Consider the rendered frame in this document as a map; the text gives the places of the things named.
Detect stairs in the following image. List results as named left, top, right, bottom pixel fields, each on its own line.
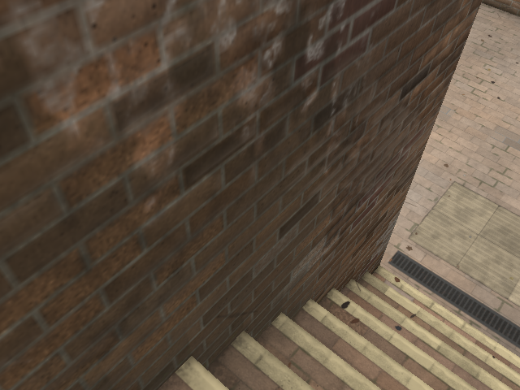
left=158, top=265, right=520, bottom=390

